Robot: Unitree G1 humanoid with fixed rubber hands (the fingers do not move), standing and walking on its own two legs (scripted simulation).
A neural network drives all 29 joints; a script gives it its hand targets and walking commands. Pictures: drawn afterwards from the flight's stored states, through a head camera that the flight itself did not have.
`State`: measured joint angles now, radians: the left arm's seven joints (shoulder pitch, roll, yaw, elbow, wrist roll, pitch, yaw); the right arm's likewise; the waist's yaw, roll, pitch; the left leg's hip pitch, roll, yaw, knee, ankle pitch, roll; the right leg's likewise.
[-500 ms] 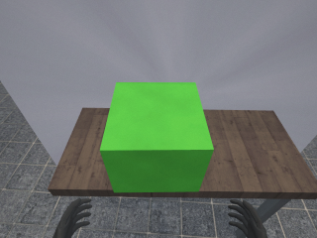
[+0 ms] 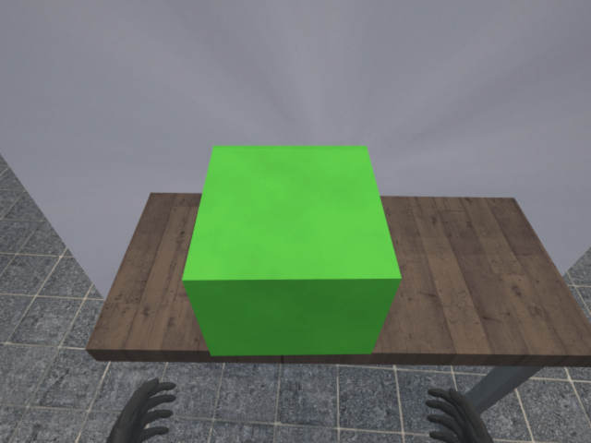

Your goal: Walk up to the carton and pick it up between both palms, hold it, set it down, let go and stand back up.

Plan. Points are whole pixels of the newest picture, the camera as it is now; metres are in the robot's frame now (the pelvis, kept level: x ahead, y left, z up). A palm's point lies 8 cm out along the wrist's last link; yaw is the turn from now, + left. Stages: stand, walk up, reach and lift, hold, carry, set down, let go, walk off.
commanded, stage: set down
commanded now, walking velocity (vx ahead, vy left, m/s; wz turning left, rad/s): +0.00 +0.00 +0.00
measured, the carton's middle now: (290, 247) +0.45 +0.04 +0.00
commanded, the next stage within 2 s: let go in 0.14 s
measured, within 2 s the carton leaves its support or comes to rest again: neither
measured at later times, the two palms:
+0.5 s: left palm out of the picture +0.16 +0.23 -0.07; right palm out of the picture +0.16 -0.22 -0.08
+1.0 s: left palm out of the picture +0.12 +0.29 -0.08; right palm out of the picture +0.14 -0.26 -0.08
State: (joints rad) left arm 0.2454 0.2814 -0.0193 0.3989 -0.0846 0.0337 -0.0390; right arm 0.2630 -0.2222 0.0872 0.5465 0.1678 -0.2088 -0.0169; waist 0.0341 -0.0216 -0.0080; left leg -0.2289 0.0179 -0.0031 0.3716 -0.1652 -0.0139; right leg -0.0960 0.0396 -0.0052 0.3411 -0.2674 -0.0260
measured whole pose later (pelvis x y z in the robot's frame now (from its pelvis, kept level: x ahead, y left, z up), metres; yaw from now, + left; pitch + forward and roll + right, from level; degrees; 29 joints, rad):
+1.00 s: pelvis -0.01 +0.01 +0.00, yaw +0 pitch -1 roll +0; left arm 0.24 0.38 -0.02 0.61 -0.01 0.01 -0.01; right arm 0.18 -0.32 0.02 0.73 0.06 -0.03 0.00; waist 0.03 -0.02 0.01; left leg -0.24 0.02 0.00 0.46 -0.21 -0.01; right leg -0.10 0.04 -0.01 0.42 -0.30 -0.03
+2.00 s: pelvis -0.01 +0.01 +0.00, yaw +0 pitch -2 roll +0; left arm 0.27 0.39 -0.02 0.77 0.00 -0.01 -0.01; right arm 0.18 -0.33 0.02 0.79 0.06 -0.02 0.00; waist 0.03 -0.01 0.01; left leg -0.24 0.02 0.00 0.46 -0.20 -0.01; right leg -0.10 0.04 -0.01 0.42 -0.29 -0.03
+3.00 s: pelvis -0.02 +0.01 +0.00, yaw +0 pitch -2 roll +0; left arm 0.23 0.39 -0.02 0.83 0.00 -0.02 -0.01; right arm 0.18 -0.33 0.02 0.82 0.06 -0.02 -0.01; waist 0.03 0.01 0.01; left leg -0.24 0.02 0.00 0.46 -0.19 -0.01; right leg -0.10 0.04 -0.01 0.41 -0.29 -0.03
